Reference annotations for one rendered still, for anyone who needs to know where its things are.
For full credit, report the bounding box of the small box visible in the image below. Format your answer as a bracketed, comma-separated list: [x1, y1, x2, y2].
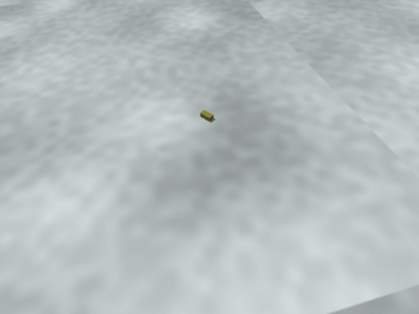
[200, 110, 213, 122]

